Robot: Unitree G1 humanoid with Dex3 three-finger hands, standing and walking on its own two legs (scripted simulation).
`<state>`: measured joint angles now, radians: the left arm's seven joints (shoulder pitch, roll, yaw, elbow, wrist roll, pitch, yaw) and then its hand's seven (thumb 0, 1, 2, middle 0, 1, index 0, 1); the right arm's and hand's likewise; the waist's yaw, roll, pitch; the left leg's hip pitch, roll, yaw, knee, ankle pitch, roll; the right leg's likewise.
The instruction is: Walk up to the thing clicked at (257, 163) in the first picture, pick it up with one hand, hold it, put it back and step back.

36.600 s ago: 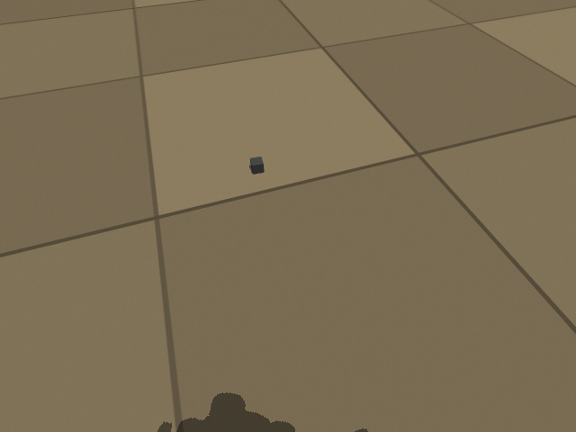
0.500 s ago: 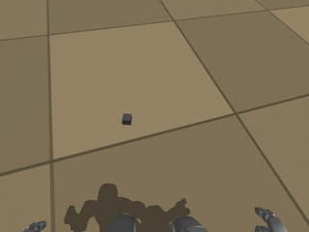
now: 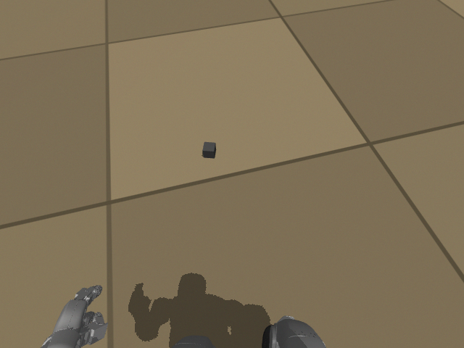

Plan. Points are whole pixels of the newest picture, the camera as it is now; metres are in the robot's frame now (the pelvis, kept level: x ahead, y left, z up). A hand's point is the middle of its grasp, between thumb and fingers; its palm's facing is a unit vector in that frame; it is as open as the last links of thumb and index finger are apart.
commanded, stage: step back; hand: left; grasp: from above
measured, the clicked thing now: (209, 150) +1.04 +0.17 -0.72
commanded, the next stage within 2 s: stand in 1.18 s
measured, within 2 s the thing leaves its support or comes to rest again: neither
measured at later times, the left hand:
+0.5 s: hand out of the picture -0.05 +0.26 -0.13, palm faces -0.02 -0.91 -0.41, open 7.3 cm
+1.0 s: hand out of the picture +0.11 +0.28 -0.13, palm faces -0.09 -0.91 -0.41, open 7.3 cm
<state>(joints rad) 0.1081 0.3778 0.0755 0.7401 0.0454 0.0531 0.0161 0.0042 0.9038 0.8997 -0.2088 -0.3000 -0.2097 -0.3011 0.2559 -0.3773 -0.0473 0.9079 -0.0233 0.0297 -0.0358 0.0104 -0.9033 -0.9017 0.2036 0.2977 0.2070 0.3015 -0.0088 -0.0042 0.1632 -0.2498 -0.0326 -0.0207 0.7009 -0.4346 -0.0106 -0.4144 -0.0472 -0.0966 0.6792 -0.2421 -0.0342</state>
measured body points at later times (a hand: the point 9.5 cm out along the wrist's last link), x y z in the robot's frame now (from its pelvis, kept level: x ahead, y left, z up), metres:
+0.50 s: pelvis -0.07 -0.01 +0.01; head -0.07 -0.02 +0.46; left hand -0.04 +0.31 -0.10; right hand +0.02 -0.33 -0.10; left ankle -0.03 +0.12 -0.69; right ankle -0.10 -0.14 -0.72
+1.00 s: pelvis -0.02 +0.01 +0.01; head +0.01 +0.00 +0.45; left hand +0.11 +0.32 -0.10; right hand +0.01 -0.30 -0.13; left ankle -0.01 +0.14 -0.72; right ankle +0.02 -0.11 -0.72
